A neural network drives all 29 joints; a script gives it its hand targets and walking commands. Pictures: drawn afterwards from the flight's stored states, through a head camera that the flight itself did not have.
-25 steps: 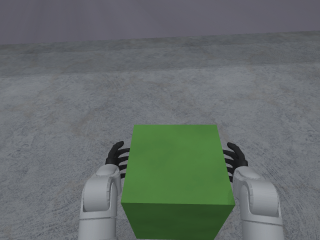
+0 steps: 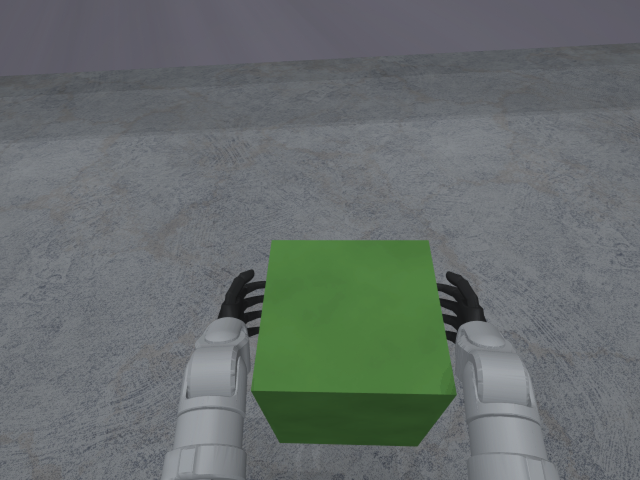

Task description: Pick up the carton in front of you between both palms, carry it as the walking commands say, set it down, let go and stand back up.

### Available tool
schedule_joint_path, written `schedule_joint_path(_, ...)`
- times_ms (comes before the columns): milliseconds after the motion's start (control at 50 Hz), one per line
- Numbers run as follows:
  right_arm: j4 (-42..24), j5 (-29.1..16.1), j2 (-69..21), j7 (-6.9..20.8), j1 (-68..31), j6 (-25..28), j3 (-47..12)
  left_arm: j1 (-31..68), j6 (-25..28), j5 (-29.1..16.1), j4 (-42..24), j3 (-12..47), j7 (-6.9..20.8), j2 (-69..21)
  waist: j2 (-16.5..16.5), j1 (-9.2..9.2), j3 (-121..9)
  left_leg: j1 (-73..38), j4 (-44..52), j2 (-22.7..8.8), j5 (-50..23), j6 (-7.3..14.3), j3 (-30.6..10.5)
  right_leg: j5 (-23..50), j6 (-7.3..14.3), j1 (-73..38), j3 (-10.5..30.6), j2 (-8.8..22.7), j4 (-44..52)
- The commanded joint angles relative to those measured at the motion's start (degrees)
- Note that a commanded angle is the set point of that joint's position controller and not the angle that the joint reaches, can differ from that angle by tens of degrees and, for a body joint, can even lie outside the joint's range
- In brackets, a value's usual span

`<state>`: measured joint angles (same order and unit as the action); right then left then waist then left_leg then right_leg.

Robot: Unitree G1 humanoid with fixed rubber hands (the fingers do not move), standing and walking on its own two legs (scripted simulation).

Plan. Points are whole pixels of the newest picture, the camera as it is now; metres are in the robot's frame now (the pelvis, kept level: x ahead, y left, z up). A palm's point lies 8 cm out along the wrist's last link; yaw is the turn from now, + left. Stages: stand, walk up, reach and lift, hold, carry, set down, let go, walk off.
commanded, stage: carry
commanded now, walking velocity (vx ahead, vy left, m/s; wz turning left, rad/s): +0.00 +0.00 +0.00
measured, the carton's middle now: (348, 349) +0.31 +0.00 -0.03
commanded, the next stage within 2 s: hold in 0.14 s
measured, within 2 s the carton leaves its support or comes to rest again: neither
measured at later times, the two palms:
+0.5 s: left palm (211, 359) +0.25 +0.17 +0.05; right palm (458, 345) +0.27 -0.13 +0.04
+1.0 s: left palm (233, 353) +0.25 +0.14 +0.06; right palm (480, 335) +0.28 -0.16 +0.05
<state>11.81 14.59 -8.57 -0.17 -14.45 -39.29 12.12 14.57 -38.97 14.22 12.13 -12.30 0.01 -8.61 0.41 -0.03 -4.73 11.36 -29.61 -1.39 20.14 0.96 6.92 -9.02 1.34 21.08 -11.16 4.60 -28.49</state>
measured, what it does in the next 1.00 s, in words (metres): shifts its weight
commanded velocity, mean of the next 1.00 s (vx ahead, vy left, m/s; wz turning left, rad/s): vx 0.00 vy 0.00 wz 0.00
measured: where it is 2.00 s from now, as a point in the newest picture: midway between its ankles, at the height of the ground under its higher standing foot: outside the picture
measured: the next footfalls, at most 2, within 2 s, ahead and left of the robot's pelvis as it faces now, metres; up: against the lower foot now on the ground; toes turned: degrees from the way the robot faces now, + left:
none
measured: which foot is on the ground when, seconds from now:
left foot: down 0.00-1.00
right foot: down 0.00-1.00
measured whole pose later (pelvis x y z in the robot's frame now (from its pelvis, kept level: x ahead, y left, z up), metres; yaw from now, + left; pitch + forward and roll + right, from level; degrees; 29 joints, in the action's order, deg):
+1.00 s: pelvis -0.03 -0.04 +0.01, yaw +6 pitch -9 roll +0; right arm 15.9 17.4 -9.7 -0.2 -18.8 -40.5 15.7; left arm 19.5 -36.4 17.5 20.2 -18.6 2.8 -10.0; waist 3.5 -0.1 3.9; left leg 0.9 -25.2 -0.9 16.1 0.9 -3.4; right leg -6.3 2.8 7.3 -6.3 -0.4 -22.1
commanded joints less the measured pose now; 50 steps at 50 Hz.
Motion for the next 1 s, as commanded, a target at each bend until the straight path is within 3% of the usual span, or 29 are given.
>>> schedule_joint_path(0,-4.4,-13.9,-49.4,11.3,-23.8,0.4,-33.1,23.0,0.2,-13.6,-4.1,32.7,11.1,-50.0,-0.3,0.05,-14.5,2.0,4.8,-6.9,-13.2,0.8,-5.4,11.5,0.2,-12.5,6.9,5.7,1.4)
schedule_joint_path(120,-5.5,-13.8,-47.9,11.0,-22.6,-1.4,-32.7,21.9,-1.6,-13.5,-5.1,32.3,11.0,-48.4,-0.3,0.0,-13.4,2.7,4.8,-7.1,-13.2,0.8,-5.4,11.4,0.1,-11.8,6.9,5.8,1.4)
schedule_joint_path(140,-7.1,-14.0,-49.4,11.0,-16.3,-1.6,-32.6,16.9,-1.3,-13.3,-3.9,30.9,11.3,-50.1,6.0,-0.04,-6.2,5.1,10.2,4.0,-28.5,0.2,-13.8,20.5,1.0,-29.4,14.3,-9.4,3.0)
schedule_joint_path(160,-9.2,-13.8,-47.9,10.6,-18.7,-0.6,-32.6,19.2,0.2,-12.6,-6.0,31.0,10.7,-49.0,4.7,0.41,-8.5,7.3,10.2,3.7,-32.0,0.1,-14.6,25.4,1.1,-34.3,16.1,-8.5,3.1)
schedule_joint_path(180,-9.7,-13.3,-47.0,10.4,-19.0,-0.6,-32.0,17.4,0.5,-11.1,-4.8,29.1,10.3,-47.3,2.5,0.77,-8.2,2.0,11.5,3.7,-25.2,0.6,-14.7,20.8,0.6,-32.2,15.8,-8.3,4.0)
schedule_joint_path(260,-10.0,-13.4,-46.0,10.0,-18.9,0.2,-33.0,17.7,1.7,-11.5,-5.1,29.2,9.7,-45.9,1.1,0.5,-7.9,-0.6,11.5,4.6,-27.8,0.4,-14.3,23.2,-0.6,-32.6,15.7,-9.1,4.2)
schedule_joint_path(280,-10.7,-13.4,-45.6,10.2,-20.3,0.3,-33.3,17.6,1.7,-10.8,-4.3,28.7,9.7,-45.4,1.8,0.72,-7.5,-2.0,12.2,4.8,-24.3,0.5,-14.2,19.9,-0.9,-31.7,15.3,-9.3,4.7)
schedule_joint_path(320,-9.4,-12.8,-45.9,10.0,-20.3,0.2,-33.2,19.5,1.9,-11.4,-4.2,28.9,10.0,-46.1,-0.2,0.48,-6.5,0.3,12.4,4.7,-23.2,0.5,-14.0,18.2,-0.8,-33.3,15.3,-9.5,5.3)
schedule_joint_path(420,-6.4,-10.8,-45.7,9.4,-19.1,0.3,-30.2,22.2,2.1,-12.2,-3.3,29.4,10.9,-46.1,0.6,-1.21,-3.7,4.2,13.9,4.1,-15.0,0.6,-14.1,12.5,0.0,-34.8,15.1,-9.3,6.0)
schedule_joint_path(600,-4.4,-11.5,-47.8,11.1,-23.6,0.5,-30.8,24.2,3.0,-11.0,-0.2,27.5,11.4,-48.4,2.1,-0.04,-1.8,12.9,16.2,3.1,-2.8,2.5,-14.5,6.1,-0.5,-38.9,14.5,-8.9,5.1)
schedule_joint_path(880,-0.1,-11.7,-51.6,13.1,-27.7,-0.2,-29.4,28.3,3.2,-9.7,4.3,23.8,13.9,-51.1,-1.3,0.29,-3.4,11.3,13.4,4.6,-1.3,3.1,-13.4,-3.8,-1.3,-38.2,17.7,-6.1,9.2)
schedule_joint_path(980,7.0,-9.3,-52.6,12.9,-32.8,0.8,-22.5,34.6,4.8,-6.1,10.4,17.1,15.2,-48.8,-1.3,0.75,-1.2,13.8,11.4,4.6,1.7,3.6,-13.0,-9.3,-1.3,-36.7,18.7,-5.2,9.0)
